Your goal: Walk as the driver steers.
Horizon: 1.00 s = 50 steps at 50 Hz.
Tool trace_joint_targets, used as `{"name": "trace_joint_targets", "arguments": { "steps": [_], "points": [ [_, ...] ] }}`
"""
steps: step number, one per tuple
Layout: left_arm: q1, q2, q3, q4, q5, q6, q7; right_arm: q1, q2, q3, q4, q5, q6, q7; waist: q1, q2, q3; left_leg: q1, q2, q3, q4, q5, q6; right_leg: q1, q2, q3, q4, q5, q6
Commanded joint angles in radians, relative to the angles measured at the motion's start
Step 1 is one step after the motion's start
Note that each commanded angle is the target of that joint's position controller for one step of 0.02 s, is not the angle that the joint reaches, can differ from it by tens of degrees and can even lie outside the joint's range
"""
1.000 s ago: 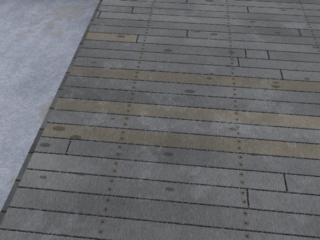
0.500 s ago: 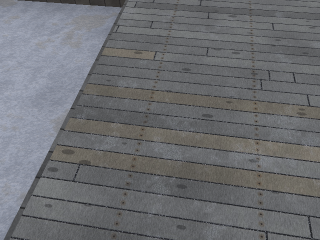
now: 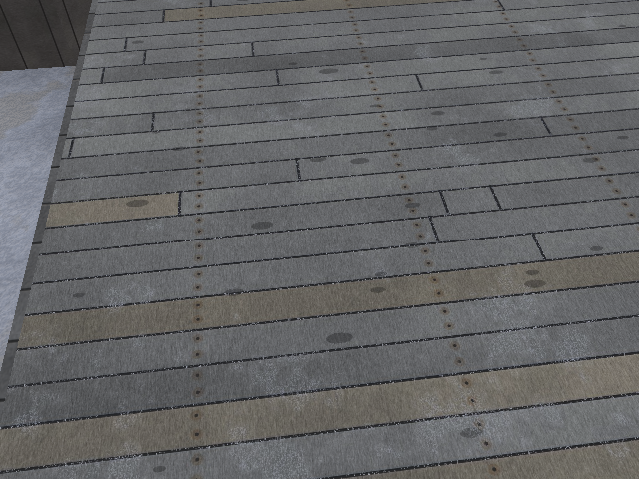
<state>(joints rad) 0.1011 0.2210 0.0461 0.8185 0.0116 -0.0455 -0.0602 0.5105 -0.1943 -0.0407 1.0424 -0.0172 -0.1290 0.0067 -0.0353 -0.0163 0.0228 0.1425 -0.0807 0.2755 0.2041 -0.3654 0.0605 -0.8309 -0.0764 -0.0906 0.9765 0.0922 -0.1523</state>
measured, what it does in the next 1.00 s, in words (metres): walks ahead, turning right: right foot, then left foot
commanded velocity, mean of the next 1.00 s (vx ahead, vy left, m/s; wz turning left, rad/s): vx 1.00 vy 0.00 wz -0.67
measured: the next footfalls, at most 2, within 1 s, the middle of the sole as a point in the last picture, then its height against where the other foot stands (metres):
right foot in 0.14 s outside the picture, level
left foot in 0.54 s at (310, 365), level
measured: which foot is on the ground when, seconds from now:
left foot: down 0.00-0.14, up 0.16-0.52, down 0.54-1.00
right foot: up 0.00-0.12, down 0.14-0.56, up 0.58-0.98, down 1.00-1.00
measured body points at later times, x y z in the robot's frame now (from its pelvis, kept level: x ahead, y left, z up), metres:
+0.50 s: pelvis +0.46 -0.02 +0.00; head +0.50 -0.03 +0.45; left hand +0.54 +0.26 -0.12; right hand +0.65 -0.30 -0.05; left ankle +0.72 +0.07 -0.69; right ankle +0.27 -0.01 -0.73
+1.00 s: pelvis +0.84 -0.22 -0.02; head +0.87 -0.25 +0.43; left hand +1.19 -0.27 -0.06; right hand +0.59 -0.33 -0.14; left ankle +0.73 +0.05 -0.71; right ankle +0.90 -0.36 -0.73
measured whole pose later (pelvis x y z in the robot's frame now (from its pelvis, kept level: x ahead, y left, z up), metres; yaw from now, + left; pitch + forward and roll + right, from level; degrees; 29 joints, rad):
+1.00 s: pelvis +0.84 -0.22 -0.02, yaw -39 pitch +3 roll +2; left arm -0.08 0.25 -0.03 0.59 0.06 -0.08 -0.05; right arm 0.60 -0.24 -0.02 0.95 -0.01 -0.09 0.01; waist -0.10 -0.02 0.02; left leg 0.14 0.05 0.11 0.44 -0.44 -0.01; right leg -0.57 0.02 -0.06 0.59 -0.13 -0.16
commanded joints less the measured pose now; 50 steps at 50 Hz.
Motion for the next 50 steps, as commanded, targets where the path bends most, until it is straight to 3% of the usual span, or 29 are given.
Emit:
{"name": "trace_joint_targets", "arguments": {
  "steps": [1, 3, 5, 6, 7, 8, 9, 10, 11, 12, 13, 15, 19, 23, 25, 26, 27, 28, 29, 30, 31, 32, 36, 39, 43, 46, 48, 49, 50],
  "points": [
    [-0.089, 0.011, -0.016, -0.08, 0.001, -0.013, -0.011, -0.025, -0.115, -0.001, -0.061, 0.006, -0.018, -0.033, 0.052, 0.045, 0.133, -0.177, 0.241, 0.027, -0.064, 1.058, -0.091, 0.202, 0.074, -0.122, -0.201, 0.053, -0.029],
    [-0.03, 0.055, -0.006, -0.067, 0.003, -0.006, -0.013, -0.024, -0.183, -0.013, -0.071, 0.005, -0.006, -0.067, 0.101, 0.104, 0.055, -0.078, 0.278, 0.043, 0.094, 1.409, -0.103, 0.328, 0.145, -0.167, -0.256, 0.019, -0.049],
    [0.223, 0.137, 0.026, -0.005, 0.003, 0.008, -0.005, -0.098, -0.246, -0.035, -0.104, -0.004, 0.02, -0.086, 0.243, 0.149, -0.072, -0.087, 0.323, 0.018, 0.429, 1.601, -0.093, 0.588, 0.193, -0.149, -0.255, -0.104, -0.087],
    [0.45, 0.191, 0.055, 0.061, 0.003, 0.014, 0.009, -0.181, -0.265, -0.045, -0.137, -0.018, 0.035, -0.081, 0.347, 0.14, -0.156, -0.192, 0.334, -0.017, 0.725, 1.527, -0.073, 0.807, 0.18, -0.07, -0.288, -0.196, -0.132],
    [0.526, 0.215, 0.083, 0.093, -0.016, 0.014, 0.028, -0.249, -0.255, -0.055, -0.153, -0.016, 0.048, -0.059, 0.387, 0.022, -0.149, -0.366, 0.202, -0.009, 1.173, 0.848, -0.051, 0.951, 0.127, 0.036, -0.416, -0.235, -0.191],
    [0.405, 0.237, 0.086, 0.097, -0.021, 0.02, 0.039, -0.3, -0.081, -0.009, -0.222, -0.034, 0.027, -0.032, 0.235, -0.196, -0.041, -0.772, 0.047, -0.091, 1.492, -0.106, -0.037, 1.011, 0.036, 0.252, -0.298, -0.098, -0.214],
    [0.345, 0.29, 0.087, 0.063, 0.007, 0.02, 0.036, -0.253, -0.053, 0.007, -0.339, 0.001, 0.005, -0.022, 0.131, -0.191, -0.18, -1.036, 0.039, -0.308, 1.576, -0.134, -0.064, 1.174, -0.109, 0.696, -0.48, -0.271, -0.394],
    [0.336, 0.234, 0.082, 0.047, 0.016, 0.019, 0.044, -0.281, -0.101, 0.014, -0.355, -0.016, -0.024, -0.012, 0.134, -0.047, -0.144, -1.091, 0.088, -0.377, 1.448, -0.067, -0.045, 1.107, -0.182, 0.877, -0.714, -0.57, -0.364],
    [0.305, 0.176, 0.069, 0.048, 0.021, 0.015, 0.052, -0.295, -0.143, 0.005, -0.346, -0.016, -0.032, -0.005, 0.086, 0.084, -0.024, -1.058, 0.133, -0.377, 1.329, -0.003, -0.046, 0.943, -0.17, 0.832, -0.79, -0.633, -0.308],
    [0.262, 0.168, 0.064, 0.041, 0.017, 0.004, 0.055, -0.301, -0.139, 0.006, -0.343, -0.033, -0.021, -0.007, 0.032, 0.134, 0.029, -0.994, 0.158, -0.368, 1.259, 0.013, -0.06, 0.799, -0.126, 0.751, -0.797, -0.568, -0.265],
    [0.24, 0.173, 0.06, 0.023, 0.009, -0.016, 0.062, -0.29, -0.131, 0.013, -0.344, -0.054, 0.002, -0.006, -0.001, 0.139, 0.054, -0.932, 0.183, -0.375, 1.193, 0.015, -0.084, 0.68, -0.088, 0.699, -0.793, -0.487, -0.254],
    [0.218, 0.168, 0.049, 0.008, -0.004, -0.047, 0.063, -0.337, -0.12, 0.02, -0.371, -0.064, 0.046, 0.001, -0.025, 0.15, 0.094, -0.834, 0.224, -0.342, 1.02, 0.038, -0.126, 0.481, -0.005, 0.572, -0.816, -0.404, -0.229],
    [0.278, 0.205, 0.065, -0.001, -0.009, -0.066, 0.051, -0.551, -0.088, 0.043, -0.472, -0.027, 0.054, 0.017, 0.062, 0.056, 0.088, -0.658, 0.187, -0.266, 0.594, 0.358, -0.128, 0.413, 0.107, 0.427, -0.794, -0.056, -0.154],
    [0.333, 0.23, 0.081, -0.009, -0.016, -0.055, 0.04, -0.603, -0.123, 0.036, -0.517, -0.006, 0.049, 0.01, 0.122, -0.033, 0.026, -0.583, 0.111, -0.263, 0.372, 0.427, -0.093, 0.634, 0.075, 0.462, -0.704, 0.161, -0.093],
    [0.31, 0.26, 0.088, -0.025, -0.01, -0.053, 0.045, -0.48, -0.191, 0.007, -0.494, -0.004, 0.042, -0.006, 0.059, -0.044, -0.072, -0.41, 0.066, -0.282, 0.311, 0.337, -0.077, 0.721, 0.072, 0.476, -0.524, 0.361, -0.044],
    [0.266, 0.298, 0.095, -0.036, -0.005, -0.054, 0.041, -0.313, -0.235, -0.016, -0.46, 0.001, 0.037, -0.018, -0.045, -0.043, -0.171, -0.226, 0.063, -0.277, 0.311, 0.268, -0.069, 0.701, 0.086, 0.462, -0.329, 0.401, -0.022],
    [0.199, 0.275, 0.089, -0.06, 0.0, -0.062, 0.036, -0.081, -0.29, -0.042, -0.411, -0.009, 0.037, -0.037, -0.17, -0.034, -0.28, 0.04, 0.135, -0.317, 0.369, 0.166, -0.055, 0.55, 0.123, 0.431, -0.063, 0.29, -0.003],
    [0.154, 0.102, 0.041, -0.103, 0.015, -0.074, 0.041, 0.13, -0.349, -0.06, -0.366, -0.041, 0.036, -0.053, -0.216, 0.179, -0.38, 0.238, 0.384, -0.57, 0.352, -0.155, -0.06, 0.353, 0.18, 0.347, 0.296, -0.429, -0.009],
    [0.333, 0.049, 0.013, -0.162, -0.055, -0.072, 0.041, -0.025, -0.419, -0.076, -0.384, -0.071, 0.031, -0.035, -0.023, 0.501, -0.455, 0.285, 0.577, -1.235, 0.055, -0.338, 0.058, 0.097, 0.229, 0.267, 0.483, -0.584, 0.016],
    [0.287, 0.118, 0.01, -0.108, -0.013, -0.049, 0.053, -0.165, -0.287, -0.065, -0.42, -0.059, 0.037, -0.019, -0.02, 0.27, -0.29, 0.138, 0.515, -1.173, 0.026, -0.546, 0.096, 0.021, 0.124, 0.236, 0.527, -0.463, 0.005],
    [0.215, 0.142, 0.016, -0.11, 0.011, -0.04, 0.039, -0.219, -0.198, -0.044, -0.418, -0.045, 0.041, -0.009, -0.02, 0.131, -0.18, 0.001, 0.452, -0.963, 0.044, -0.42, 0.094, 0.036, 0.087, 0.206, 0.471, -0.379, 0.016],
    [0.167, 0.136, 0.014, -0.121, 0.023, -0.035, 0.026, -0.214, -0.169, -0.037, -0.39, -0.049, 0.04, -0.002, -0.012, 0.046, -0.119, -0.11, 0.407, -0.828, 0.042, -0.24, 0.088, 0.069, 0.065, 0.203, 0.426, -0.358, 0.026],
    [0.063, 0.073, -0.015, -0.195, 0.038, -0.009, -0.007, -0.108, -0.126, -0.02, -0.27, -0.016, 0.004, 0.012, 0.027, 0.098, -0.004, -0.255, 0.333, -0.559, -0.018, 0.062, 0.071, 0.042, 0.034, 0.237, 0.295, -0.372, 0.042],
    [-0.06, 0.1, -0.026, -0.258, 0.037, -0.011, -0.013, -0.091, -0.166, -0.025, -0.251, -0.008, -0.009, 0.015, 0.035, 0.091, 0.049, -0.282, 0.319, -0.412, -0.098, 0.233, 0.084, 0.002, 0.037, 0.214, 0.121, -0.251, 0.058],
    [-0.2, 0.086, -0.049, -0.3, 0.026, -0.023, -0.038, -0.048, -0.206, -0.026, -0.221, 0.008, -0.009, 0.015, 0.016, 0.058, 0.099, -0.361, 0.285, -0.237, -0.226, 0.445, 0.06, 0.26, 0.05, 0.041, -0.227, -0.059, 0.037],
    [-0.191, 0.105, -0.046, -0.288, 0.035, -0.026, -0.016, 0.008, -0.266, -0.031, -0.179, 0.007, 0.001, 0.009, 0.034, 0.11, 0.058, -0.159, 0.302, -0.178, -0.088, 0.999, 0.051, 0.35, 0.106, -0.03, -0.325, -0.139, -0.006],
    [0.033, 0.157, -0.019, -0.227, 0.046, -0.03, 0.011, 0.022, -0.307, -0.033, -0.159, 0.004, 0.024, -0.009, 0.153, 0.16, -0.095, -0.125, 0.323, -0.184, 0.263, 1.287, 0.037, 0.623, 0.159, -0.004, -0.366, -0.262, -0.031],
    [0.233, 0.201, 0.004, -0.163, 0.05, -0.032, 0.026, -0.01, -0.314, -0.032, -0.169, 0.01, 0.033, -0.014, 0.258, 0.144, -0.187, -0.26, 0.291, -0.183, 0.531, 1.154, 0.031, 0.882, 0.124, 0.046, -0.421, -0.253, -0.038],
    [0.358, 0.291, 0.031, -0.13, 0.069, -0.033, 0.048, 0.003, -0.209, -0.011, -0.209, 0.002, 0.035, -0.005, 0.252, -0.004, -0.316, -0.506, 0.207, -0.209, 0.902, 0.517, 0.04, 1.141, -0.119, 0.313, -0.41, -0.533, -0.032]
  ]
}}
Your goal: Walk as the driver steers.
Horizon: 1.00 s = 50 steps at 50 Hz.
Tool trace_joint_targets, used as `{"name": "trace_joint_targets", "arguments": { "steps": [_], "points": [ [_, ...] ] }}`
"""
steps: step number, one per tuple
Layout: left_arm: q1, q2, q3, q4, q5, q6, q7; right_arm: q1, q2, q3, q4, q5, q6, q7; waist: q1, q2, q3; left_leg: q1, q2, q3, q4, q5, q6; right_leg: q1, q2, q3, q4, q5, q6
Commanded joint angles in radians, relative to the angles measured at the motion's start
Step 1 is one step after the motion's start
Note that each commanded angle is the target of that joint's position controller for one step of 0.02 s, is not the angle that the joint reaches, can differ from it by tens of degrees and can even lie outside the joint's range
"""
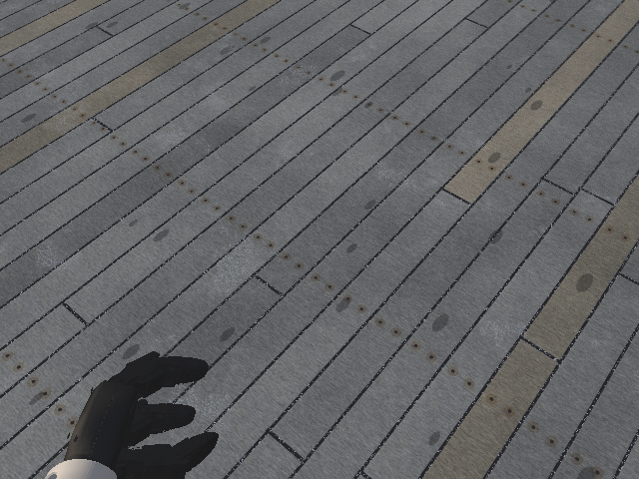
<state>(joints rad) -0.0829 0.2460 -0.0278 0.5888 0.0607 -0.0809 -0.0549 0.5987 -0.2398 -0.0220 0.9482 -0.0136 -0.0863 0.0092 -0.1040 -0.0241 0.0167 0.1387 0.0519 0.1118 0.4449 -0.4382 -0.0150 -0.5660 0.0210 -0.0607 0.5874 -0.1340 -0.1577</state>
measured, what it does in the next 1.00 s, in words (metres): walks ahead, turning left: left foot, then right foot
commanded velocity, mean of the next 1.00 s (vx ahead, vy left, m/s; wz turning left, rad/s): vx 0.43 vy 0.00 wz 0.79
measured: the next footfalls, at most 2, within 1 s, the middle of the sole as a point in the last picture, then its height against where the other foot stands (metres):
left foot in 0.40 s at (256, 428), level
right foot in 0.84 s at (294, 341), level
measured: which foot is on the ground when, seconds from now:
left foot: down 0.00-0.00, up 0.02-0.38, down 0.40-0.84, up 0.86-1.00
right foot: down 0.00-0.40, up 0.42-0.82, down 0.84-1.00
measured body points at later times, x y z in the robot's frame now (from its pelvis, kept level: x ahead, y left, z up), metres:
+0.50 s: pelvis +0.41 +0.03 -0.01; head +0.45 +0.03 +0.44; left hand +0.45 +0.32 -0.11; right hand +0.64 -0.18 -0.12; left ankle +0.52 +0.09 -0.71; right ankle +0.28 -0.14 -0.56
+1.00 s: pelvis +0.59 +0.00 +0.02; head +0.61 +0.03 +0.47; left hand +0.50 +0.32 -0.05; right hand +0.92 -0.06 -0.06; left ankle +0.48 +0.07 -0.62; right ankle +0.73 -0.02 -0.71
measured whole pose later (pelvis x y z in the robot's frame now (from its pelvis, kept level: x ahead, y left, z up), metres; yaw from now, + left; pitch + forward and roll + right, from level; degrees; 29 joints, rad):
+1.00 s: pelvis +0.59 +0.00 +0.02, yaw +51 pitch +2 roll -1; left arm 0.10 0.26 0.06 0.62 0.02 -0.01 0.05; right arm 0.18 -0.36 -0.09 0.57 0.02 0.07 -0.02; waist 0.00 0.04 0.05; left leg -0.60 -0.07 -0.11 1.25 -0.40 -0.06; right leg -0.37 0.03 0.02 0.47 -0.13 0.00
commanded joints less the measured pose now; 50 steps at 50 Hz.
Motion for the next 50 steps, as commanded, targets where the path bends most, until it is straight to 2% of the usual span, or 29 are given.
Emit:
{"name": "trace_joint_targets", "arguments": {
  "steps": [1, 2, 3, 4, 7, 9, 13, 16, 17, 19, 20, 21, 22, 23, 24, 25, 26, 28, 31, 34, 40, 41, 42, 43, 44, 45, 46, 48, 50],
  "points": [
    [0.517, 0.318, 0.119, 0.08, 0.02, 0.003, 0.049, 0.011, -0.056, -0.009, -0.163, 0.043, -0.012, 0.001, 0.208, -0.219, -0.478, -0.806, -0.046, -0.147, 0.999, -0.019, 0.104, 1.075, -0.478, 0.794, -0.18, -0.485, -0.071],
    [0.49, 0.262, 0.122, 0.084, -0.002, 0.01, 0.049, -0.114, -0.16, -0.031, -0.176, 0.034, -0.009, -0.008, 0.248, -0.082, -0.388, -0.903, -0.015, -0.188, 1.039, 0.087, 0.121, 0.946, -0.44, 0.775, -0.282, -0.501, -0.06],
    [0.431, 0.191, 0.103, 0.107, -0.007, -0.001, 0.049, -0.196, -0.15, -0.03, -0.188, 0.028, -0.009, -0.002, 0.209, -0.028, -0.179, -0.924, 0.023, -0.182, 0.975, 0.173, 0.118, 0.762, -0.388, 0.591, -0.298, -0.392, -0.05],
    [0.401, 0.15, 0.097, 0.127, -0.011, -0.012, 0.044, -0.202, -0.117, -0.023, -0.176, 0.024, -0.003, 0.006, 0.165, 0.002, -0.076, -0.88, 0.056, -0.18, 0.908, 0.202, 0.111, 0.606, -0.347, 0.473, -0.339, -0.257, -0.032],
    [0.383, 0.087, 0.082, 0.167, -0.036, -0.043, 0.044, -0.158, -0.068, -0.023, -0.138, -0.005, 0.053, 0.033, 0.076, -0.036, 0.003, -0.783, 0.097, -0.187, 0.836, 0.22, 0.091, 0.419, -0.272, 0.242, -0.429, -0.116, 0.026],
    [0.399, 0.079, 0.082, 0.194, -0.052, -0.06, 0.041, -0.251, -0.059, -0.028, -0.167, -0.009, 0.073, 0.043, 0.073, -0.031, 0.058, -0.864, 0.108, -0.17, 0.807, 0.283, 0.087, 0.421, -0.248, 0.117, -0.466, 0.03, 0.062],
    [0.372, 0.06, 0.071, 0.213, -0.052, -0.071, 0.047, -0.411, -0.023, -0.009, -0.234, -0.007, 0.06, 0.055, 0.051, -0.022, 0.125, -0.79, 0.038, -0.028, 0.52, 0.513, 0.089, 0.347, -0.15, -0.167, -0.418, 0.596, 0.114],
    [0.415, 0.133, 0.081, 0.222, -0.069, -0.079, 0.077, -0.43, -0.029, -0.002, -0.234, -0.018, 0.045, 0.082, 0.059, -0.007, 0.072, -0.587, -0.079, 0.107, 0.227, 0.683, 0.111, 0.411, -0.143, -0.221, -0.291, 0.816, 0.149],
    [0.367, 0.254, 0.109, 0.172, -0.079, -0.054, 0.113, -0.422, -0.081, -0.031, -0.263, 0.06, 0.021, 0.079, 0.047, -0.084, -0.013, -0.529, -0.112, 0.067, 0.255, 0.632, 0.105, 0.467, -0.162, -0.174, -0.188, 1.005, 0.187],
    [0.274, 0.293, 0.127, 0.125, -0.077, -0.015, 0.14, -0.19, -0.208, -0.082, -0.226, 0.059, 0.031, 0.074, -0.091, -0.118, -0.145, -0.298, -0.144, 0.035, 0.231, 0.576, 0.138, 0.476, -0.196, -0.144, 0.095, 1.106, 0.21],
    [0.226, 0.266, 0.124, 0.109, -0.083, -0.007, 0.131, -0.014, -0.263, -0.111, -0.18, 0.049, 0.045, 0.055, -0.176, -0.041, -0.189, -0.083, -0.112, -0.045, 0.15, 0.673, 0.185, 0.361, -0.158, -0.137, 0.416, 0.891, 0.223],
    [0.203, 0.133, 0.092, 0.109, -0.074, -0.017, 0.095, -0.019, -0.266, -0.113, -0.17, 0.049, 0.059, 0.017, -0.156, 0.261, -0.087, 0.028, -0.041, -0.148, 0.019, 0.912, 0.231, 0.123, 0.059, -0.141, 0.849, -0.255, 0.256],
    [0.454, 0.024, 0.056, 0.067, -0.05, -0.041, 0.072, -0.178, -0.3, -0.085, -0.245, -0.026, 0.036, 0.013, 0.079, 0.38, -0.213, 0.173, 0.144, -0.552, 0.177, 1.392, 0.408, -0.133, 0.106, 0.09, 1.16, -0.541, 0.269],
    [0.48, 0.127, 0.059, 0.035, -0.061, -0.056, 0.058, -0.211, -0.303, -0.096, -0.323, -0.057, 0.03, 0.02, 0.033, 0.229, -0.49, 0.269, 0.278, -0.793, 0.036, 1.1, 0.531, -0.153, 0.092, 0.273, 1.204, -0.477, 0.248],
    [0.391, 0.193, 0.074, 0.003, -0.074, -0.056, 0.055, -0.307, -0.291, -0.103, -0.369, -0.022, 0.029, 0.026, 0.065, 0.042, -0.367, 0.119, 0.234, -0.817, -0.071, 0.768, 0.508, -0.174, 0.065, 0.264, 1.084, -0.413, 0.208],
    [0.345, 0.201, 0.083, -0.002, -0.061, -0.04, 0.066, -0.388, -0.237, -0.089, -0.388, 0.024, 0.029, 0.022, 0.12, -0.101, -0.247, -0.042, 0.183, -0.771, -0.123, 0.549, 0.45, -0.18, 0.015, 0.246, 0.977, -0.364, 0.201],
    [0.339, 0.195, 0.084, 0.001, -0.052, -0.02, 0.073, -0.415, -0.225, -0.082, -0.4, 0.036, 0.03, 0.019, 0.148, -0.123, -0.17, -0.199, 0.17, -0.762, -0.149, 0.548, 0.431, -0.141, -0.001, 0.239, 0.917, -0.343, 0.211],
    [0.311, 0.193, 0.093, -0.01, -0.043, 0.015, 0.083, -0.442, -0.223, -0.087, -0.406, 0.028, 0.038, 0.01, 0.171, -0.089, -0.079, -0.41, 0.076, -0.625, -0.153, 0.703, 0.383, -0.049, -0.025, 0.231, 0.746, -0.339, 0.239],
    [0.225, 0.101, 0.07, -0.037, -0.038, 0.019, 0.097, -0.414, -0.235, -0.099, -0.387, 0.036, 0.062, -0.027, 0.145, -0.04, -0.13, -0.478, -0.037, -0.484, -0.071, 0.931, 0.314, 0.031, 0.014, 0.181, 0.422, -0.226, 0.271],
    [0.174, 0.093, 0.07, -0.038, -0.06, 0.033, 0.097, -0.426, -0.244, -0.108, -0.402, 0.05, 0.111, -0.058, 0.122, 0.062, -0.231, -0.415, -0.064, -0.495, -0.018, 0.79, 0.232, 0.074, 0.056, 0.197, 0.259, -0.057, 0.28],
    [0.102, 0.138, 0.101, -0.036, -0.062, 0.015, 0.079, -0.448, -0.2, -0.104, -0.448, 0.04, 0.135, -0.058, 0.091, 0.202, -0.153, -0.393, -0.069, -0.663, 0.043, 0.43, 0.161, 0.169, 0.062, 0.251, -0.062, -0.016, 0.236],
    [0.145, 0.143, 0.11, -0.016, -0.064, 0.008, 0.075, -0.475, -0.191, -0.101, -0.459, 0.044, 0.135, -0.055, 0.118, 0.201, -0.146, -0.424, -0.093, -0.661, 0.091, 0.357, 0.139, 0.261, 0.042, 0.237, -0.184, 0.076, 0.214],
    [0.175, 0.16, 0.118, -0.003, -0.057, 0.008, 0.075, -0.437, -0.14, -0.086, -0.46, 0.042, 0.137, -0.049, 0.104, 0.109, -0.177, -0.516, -0.151, -0.602, 0.236, 0.045, 0.102, 0.419, -0.087, 0.304, -0.245, 0.161, 0.153],
    [0.171, 0.205, 0.127, -0.029, -0.042, 0.023, 0.083, -0.349, -0.079, -0.067, -0.447, 0.028, 0.136, -0.047, 0.059, -0.082, -0.208, -0.673, -0.266, -0.421, 0.489, -0.247, 0.056, 0.564, -0.311, 0.497, -0.205, 0.357, 0.046],
    [0.186, 0.219, 0.133, -0.026, -0.007, 0.032, 0.08, -0.316, -0.176, -0.089, -0.485, 0.031, 0.123, -0.028, 0.015, -0.29, -0.235, -0.797, -0.225, -0.353, 0.672, -0.249, 0.013, 0.534, -0.462, 0.737, -0.266, 0.3, -0.096],
    [0.146, 0.165, 0.129, -0.05, -0.019, 0.035, 0.085, -0.34, -0.263, -0.112, -0.455, 0.032, 0.12, -0.023, 0.045, -0.205, -0.173, -0.833, -0.143, -0.306, 0.779, -0.145, -0.03, 0.486, -0.415, 0.669, -0.277, 0.167, -0.109],
    [0.12, 0.119, 0.117, -0.057, -0.029, 0.045, 0.094, -0.363, -0.283, -0.12, -0.435, 0.039, 0.129, -0.024, 0.062, -0.125, -0.129, -0.838, -0.114, -0.285, 0.824, -0.053, -0.048, 0.435, -0.329, 0.521, -0.267, 0.047, -0.063],
    [0.092, 0.127, 0.111, -0.065, -0.045, 0.065, 0.11, -0.341, -0.237, -0.107, -0.421, 0.035, 0.151, -0.029, 0.059, -0.058, -0.086, -0.821, -0.083, -0.219, 0.92, 0.043, -0.07, 0.343, -0.256, 0.369, -0.272, 0.047, -0.026],
    [0.129, 0.144, 0.115, -0.044, -0.035, 0.073, 0.12, -0.375, -0.188, -0.087, -0.439, 0.04, 0.149, -0.027, 0.082, -0.073, -0.072, -0.818, -0.049, -0.154, 0.86, 0.09, -0.073, 0.337, -0.224, 0.263, -0.292, 0.103, -0.028]
  ]
}}
Keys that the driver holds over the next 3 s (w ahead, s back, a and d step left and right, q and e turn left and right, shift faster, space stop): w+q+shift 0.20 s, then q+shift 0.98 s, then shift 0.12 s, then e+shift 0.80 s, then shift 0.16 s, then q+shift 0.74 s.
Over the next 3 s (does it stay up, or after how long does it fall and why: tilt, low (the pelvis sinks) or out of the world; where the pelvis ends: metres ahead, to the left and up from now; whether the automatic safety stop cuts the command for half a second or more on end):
stays up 0.62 0.07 0.02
